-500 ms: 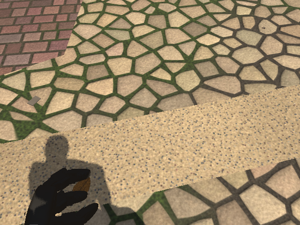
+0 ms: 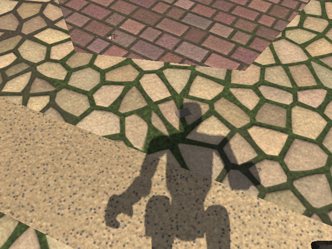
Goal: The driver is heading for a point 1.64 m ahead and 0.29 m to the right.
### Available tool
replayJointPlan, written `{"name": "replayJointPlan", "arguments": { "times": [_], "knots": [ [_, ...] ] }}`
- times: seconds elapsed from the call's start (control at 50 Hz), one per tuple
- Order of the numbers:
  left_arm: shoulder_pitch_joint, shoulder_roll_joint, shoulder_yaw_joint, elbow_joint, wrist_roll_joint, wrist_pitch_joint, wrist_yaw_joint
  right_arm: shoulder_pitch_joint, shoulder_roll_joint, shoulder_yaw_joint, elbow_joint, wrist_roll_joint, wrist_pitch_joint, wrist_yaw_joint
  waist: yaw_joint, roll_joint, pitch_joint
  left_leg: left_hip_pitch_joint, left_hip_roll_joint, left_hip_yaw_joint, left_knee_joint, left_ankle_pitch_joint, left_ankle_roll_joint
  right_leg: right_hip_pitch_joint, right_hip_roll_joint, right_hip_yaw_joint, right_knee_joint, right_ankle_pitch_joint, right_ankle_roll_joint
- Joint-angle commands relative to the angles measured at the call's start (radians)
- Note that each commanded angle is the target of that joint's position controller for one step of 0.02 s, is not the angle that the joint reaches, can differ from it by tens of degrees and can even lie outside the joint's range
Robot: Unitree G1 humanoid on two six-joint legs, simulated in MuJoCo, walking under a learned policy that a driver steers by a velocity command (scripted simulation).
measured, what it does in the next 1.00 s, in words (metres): walks ahead, turning right: right foot, then left foot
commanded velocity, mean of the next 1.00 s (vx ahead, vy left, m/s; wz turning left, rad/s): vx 0.16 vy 0.00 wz -0.37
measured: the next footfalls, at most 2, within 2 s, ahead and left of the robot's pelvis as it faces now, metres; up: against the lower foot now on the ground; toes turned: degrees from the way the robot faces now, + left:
right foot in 0.42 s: +0.41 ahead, -0.13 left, +0.00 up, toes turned -4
left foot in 0.86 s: +0.48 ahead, +0.06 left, +0.00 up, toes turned -35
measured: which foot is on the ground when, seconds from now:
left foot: down 0.00-0.44, up 0.46-0.84, down 0.86-1.00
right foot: up 0.00-0.40, down 0.42-0.88, up 0.90-1.00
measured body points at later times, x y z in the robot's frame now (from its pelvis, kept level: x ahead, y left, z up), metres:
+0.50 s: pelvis +0.26 -0.05 +0.03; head +0.31 -0.06 +0.48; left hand +0.42 +0.22 -0.06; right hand +0.41 -0.33 -0.07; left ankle +0.16 +0.06 -0.61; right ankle +0.37 -0.13 -0.69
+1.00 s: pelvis +0.36 +0.00 +0.05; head +0.39 +0.01 +0.50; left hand +0.66 +0.16 -0.03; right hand +0.35 -0.30 -0.04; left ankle +0.45 +0.08 -0.69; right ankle +0.31 -0.13 -0.65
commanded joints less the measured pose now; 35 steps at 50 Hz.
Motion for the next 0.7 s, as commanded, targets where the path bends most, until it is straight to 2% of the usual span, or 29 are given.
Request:
{"name": "replayJointPlan", "arguments": {
  "times": [0.02, 0.04, 0.06, 0.08, 0.1, 0.12, 0.16, 0.2, 0.24, 0.3, 0.36, 0.38, 0.4, 0.42, 0.44, 0.46, 0.48, 0.5, 0.52, 0.54, 0.56, 0.58, 0.62, 0.7],
  "knots": [
    [-0.108, 0.170, 0.011, -0.217, -0.023, -0.069, 0.005, 0.230, -0.204, -0.066, -0.050, -0.006, -0.033, -0.004, -0.099, -0.017, -0.324, 0.855, 0.320, -0.839, -0.494, 0.134, 0.243, -0.711, 0.052, 0.187, 0.276, -0.002, -0.043],
    [-0.089, 0.152, 0.005, -0.184, -0.009, -0.054, 0.019, 0.144, -0.158, -0.052, -0.055, 0.000, -0.047, -0.005, -0.038, -0.145, -0.247, 0.688, 0.308, -0.733, -0.474, 0.257, 0.205, -0.660, -0.010, 0.178, 0.200, 0.045, -0.031],
    [-0.040, 0.161, 0.011, -0.155, -0.002, -0.033, 0.023, 0.081, -0.135, -0.041, -0.065, -0.015, -0.051, -0.012, 0.001, -0.147, -0.201, 0.526, 0.306, -0.633, -0.465, 0.458, 0.195, -0.573, -0.046, 0.164, 0.160, 0.073, -0.017],
    [-0.004, 0.178, 0.016, -0.135, -0.004, -0.008, 0.023, 0.058, -0.113, -0.031, -0.061, -0.036, -0.053, -0.017, 0.018, -0.107, -0.175, 0.400, 0.304, -0.551, -0.464, 0.616, 0.186, -0.495, -0.078, 0.153, 0.124, 0.072, -0.006],
    [0.011, 0.164, 0.015, -0.123, -0.002, 0.008, 0.026, 0.053, -0.078, -0.017, -0.034, -0.031, -0.056, -0.021, 0.027, -0.092, -0.154, 0.322, 0.289, -0.465, -0.469, 0.691, 0.170, -0.462, -0.101, 0.135, 0.050, 0.073, 0.004],
    [-0.007, 0.126, 0.003, -0.122, 0.005, 0.014, 0.028, 0.070, -0.055, -0.005, -0.004, -0.024, -0.060, -0.028, 0.018, -0.071, -0.147, 0.275, 0.259, -0.384, -0.481, 0.762, 0.152, -0.442, -0.101, 0.109, -0.025, 0.102, 0.009],
    [-0.043, 0.061, -0.016, -0.125, 0.008, 0.021, 0.029, 0.075, -0.054, 0.003, 0.037, -0.022, -0.064, -0.043, 0.007, -0.032, -0.159, 0.266, 0.194, -0.225, -0.491, 0.835, 0.112, -0.430, -0.079, 0.065, -0.196, 0.250, 0.012],
    [-0.067, 0.038, -0.025, -0.106, 0.003, 0.018, 0.015, 0.060, -0.046, 0.008, 0.052, -0.031, -0.060, -0.056, -0.021, -0.011, -0.187, 0.305, 0.145, -0.105, -0.502, 0.758, 0.055, -0.380, -0.060, 0.047, -0.382, 0.505, 0.001],
    [-0.127, 0.052, -0.019, -0.116, -0.005, 0.012, -0.005, 0.068, -0.048, 0.010, 0.072, -0.038, -0.054, -0.066, -0.061, 0.004, -0.177, 0.374, 0.165, -0.071, -0.514, 0.670, 0.021, -0.388, -0.040, 0.055, -0.501, 0.669, -0.009],
    [-0.180, 0.095, 0.003, -0.152, -0.012, 0.011, -0.035, 0.063, -0.066, 0.003, 0.096, -0.038, -0.026, -0.078, -0.084, 0.037, -0.136, 0.490, 0.213, -0.065, -0.485, 0.604, 0.007, -0.477, -0.041, 0.049, -0.578, 0.635, -0.023],
    [-0.160, 0.112, 0.019, -0.180, -0.003, 0.016, -0.065, 0.038, -0.071, -0.005, 0.096, -0.028, 0.012, -0.089, -0.075, 0.039, -0.114, 0.586, 0.271, -0.078, -0.385, 0.664, 0.018, -0.557, -0.034, 0.018, -0.594, 0.435, -0.052],
    [-0.124, 0.116, 0.025, -0.181, 0.000, 0.018, -0.070, 0.024, -0.073, -0.009, 0.089, -0.021, 0.023, -0.096, -0.059, 0.040, -0.120, 0.594, 0.276, -0.073, -0.321, 0.734, 0.012, -0.537, -0.013, -0.004, -0.602, 0.372, -0.067],
    [-0.050, 0.123, 0.034, -0.170, 0.000, 0.018, -0.069, 0.006, -0.071, -0.011, 0.079, -0.015, 0.032, -0.104, -0.024, 0.040, -0.142, 0.573, 0.262, -0.053, -0.219, 0.821, -0.007, -0.459, 0.020, -0.023, -0.632, 0.357, -0.090],
    [0.082, 0.150, 0.054, -0.143, 0.000, 0.014, -0.059, -0.014, -0.066, -0.010, 0.065, -0.015, 0.036, -0.112, 0.042, -0.001, -0.198, 0.502, 0.205, -0.014, -0.025, 0.813, -0.055, -0.288, 0.042, 0.015, -0.717, 0.500, -0.140],
    [0.143, 0.239, 0.077, -0.154, 0.004, 0.013, -0.039, 0.006, -0.052, -0.004, 0.034, -0.041, 0.031, -0.110, 0.050, -0.184, -0.255, 0.302, 0.062, 0.024, 0.281, 0.359, -0.129, -0.090, -0.110, 0.288, -0.761, 0.933, -0.237],
    [0.102, 0.283, 0.079, -0.184, 0.042, 0.022, -0.025, 0.075, 0.017, 0.017, 0.009, -0.052, 0.028, -0.087, -0.029, -0.392, -0.373, -0.059, -0.155, -0.087, 0.580, -0.428, -0.205, 0.189, -0.314, 0.778, -0.846, 0.969, -0.470],
    [0.042, 0.218, 0.071, -0.225, 0.029, 0.035, -0.016, 0.096, -0.052, 0.010, 0.038, -0.038, 0.017, -0.065, 0.000, -0.219, -0.460, -0.050, -0.062, -0.261, 0.631, -0.385, -0.180, 0.201, -0.299, 0.765, -0.869, 0.735, -0.428],
    [-0.014, 0.173, 0.059, -0.248, 0.014, 0.048, -0.005, 0.014, -0.064, 0.007, 0.024, -0.021, 0.018, -0.056, 0.005, -0.117, -0.369, -0.063, -0.033, -0.250, 0.612, -0.313, -0.176, 0.098, -0.251, 0.657, -0.877, 0.605, -0.373],
    [-0.047, 0.154, 0.053, -0.257, -0.006, 0.064, 0.002, -0.027, -0.040, 0.010, 0.023, -0.028, 0.023, -0.058, -0.016, 0.001, -0.277, -0.073, 0.000, -0.234, 0.525, -0.264, -0.175, -0.019, -0.199, 0.579, -0.905, 0.490, -0.321],
    [-0.078, 0.147, 0.051, -0.269, -0.019, 0.077, 0.011, -0.048, -0.041, 0.008, 0.017, -0.034, 0.030, -0.065, -0.031, 0.010, -0.234, -0.055, 0.024, -0.231, 0.425, -0.226, -0.176, -0.100, -0.169, 0.545, -0.920, 0.412, -0.296],
    [-0.099, 0.144, 0.052, -0.278, -0.017, 0.090, 0.017, -0.048, -0.029, 0.007, 0.018, -0.027, 0.035, -0.062, -0.053, -0.022, -0.206, 0.004, 0.027, -0.217, 0.315, -0.204, -0.180, -0.171, -0.113, 0.508, -0.939, 0.346, -0.266],
    [-0.115, 0.149, 0.057, -0.286, -0.010, 0.102, 0.020, -0.044, -0.016, 0.008, 0.030, -0.022, 0.036, -0.061, -0.055, -0.054, -0.184, 0.036, 0.010, -0.196, 0.218, -0.184, -0.192, -0.203, -0.075, 0.479, -0.944, 0.341, -0.250],
    [-0.090, 0.172, 0.070, -0.282, -0.002, 0.115, 0.034, -0.041, -0.003, 0.007, 0.049, -0.017, 0.030, -0.068, -0.040, -0.099, -0.209, 0.074, -0.014, -0.193, 0.099, -0.175, -0.218, -0.189, -0.063, 0.482, -0.931, 0.406, -0.252],
    [-0.093, 0.191, 0.085, -0.284, -0.011, 0.138, 0.053, -0.053, -0.013, -0.002, 0.070, -0.011, 0.023, -0.075, -0.020, -0.153, -0.240, 0.129, -0.018, -0.221, -0.030, -0.085, -0.236, -0.188, -0.048, 0.514, -0.909, 0.336, -0.227]
  ]
}}
Keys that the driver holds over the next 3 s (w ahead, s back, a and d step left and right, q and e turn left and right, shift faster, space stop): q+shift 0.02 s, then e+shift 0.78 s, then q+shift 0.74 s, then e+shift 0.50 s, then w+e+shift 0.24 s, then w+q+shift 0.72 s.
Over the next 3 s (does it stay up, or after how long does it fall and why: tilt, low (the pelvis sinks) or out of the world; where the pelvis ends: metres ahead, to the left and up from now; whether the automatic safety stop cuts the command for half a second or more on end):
stays up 0.97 -0.26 0.05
